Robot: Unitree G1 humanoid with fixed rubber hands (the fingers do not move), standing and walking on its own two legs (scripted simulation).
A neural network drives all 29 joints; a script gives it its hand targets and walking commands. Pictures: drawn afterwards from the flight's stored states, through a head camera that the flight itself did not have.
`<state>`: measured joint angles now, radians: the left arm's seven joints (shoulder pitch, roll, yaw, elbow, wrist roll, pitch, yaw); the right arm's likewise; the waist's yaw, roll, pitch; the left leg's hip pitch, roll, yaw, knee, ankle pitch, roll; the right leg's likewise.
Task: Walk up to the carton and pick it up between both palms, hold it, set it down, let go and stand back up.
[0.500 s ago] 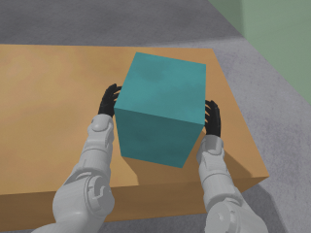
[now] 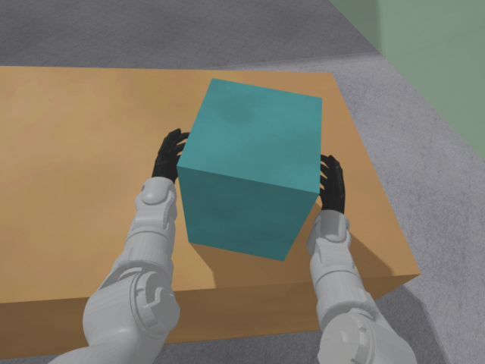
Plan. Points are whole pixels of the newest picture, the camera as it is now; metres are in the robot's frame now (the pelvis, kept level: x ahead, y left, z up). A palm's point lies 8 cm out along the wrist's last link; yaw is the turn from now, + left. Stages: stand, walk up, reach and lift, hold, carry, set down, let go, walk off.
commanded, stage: set down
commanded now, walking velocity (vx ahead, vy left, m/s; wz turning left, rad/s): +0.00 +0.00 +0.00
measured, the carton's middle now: (250, 175) +0.46 -0.03 +0.01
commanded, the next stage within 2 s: none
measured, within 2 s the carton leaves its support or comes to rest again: rests again in 0.48 s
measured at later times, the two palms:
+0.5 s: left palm (162, 177) +0.46 +0.13 +0.02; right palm (320, 214) +0.37 -0.15 +0.01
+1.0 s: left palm (145, 175) +0.46 +0.16 +0.03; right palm (317, 216) +0.36 -0.14 +0.01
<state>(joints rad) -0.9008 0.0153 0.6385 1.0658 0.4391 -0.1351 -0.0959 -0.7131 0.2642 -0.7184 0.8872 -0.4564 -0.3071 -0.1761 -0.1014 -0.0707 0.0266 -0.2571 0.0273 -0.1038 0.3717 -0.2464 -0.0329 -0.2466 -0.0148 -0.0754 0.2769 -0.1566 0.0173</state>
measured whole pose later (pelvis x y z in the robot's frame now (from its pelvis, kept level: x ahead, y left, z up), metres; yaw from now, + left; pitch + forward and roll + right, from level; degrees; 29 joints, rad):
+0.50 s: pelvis +0.00 +0.00 +0.00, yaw +0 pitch +15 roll -2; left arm -0.94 0.18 0.35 1.23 0.28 -0.18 -0.03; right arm -0.75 0.18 -0.53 1.12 -0.33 -0.35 -0.23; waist -0.14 -0.07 -0.05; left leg -0.42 0.03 -0.10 0.40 -0.24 -0.03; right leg -0.41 -0.01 -0.07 0.30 -0.15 0.02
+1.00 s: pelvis -0.02 +0.03 -0.01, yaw -2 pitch +22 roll -5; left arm -1.02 0.26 0.05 1.36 0.02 -0.24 0.03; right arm -0.84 0.04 -0.26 1.34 0.05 -0.43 -0.25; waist -0.15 -0.03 -0.19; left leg -0.67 0.03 -0.10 0.54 -0.25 -0.03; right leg -0.62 -0.01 -0.07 0.35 -0.06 0.02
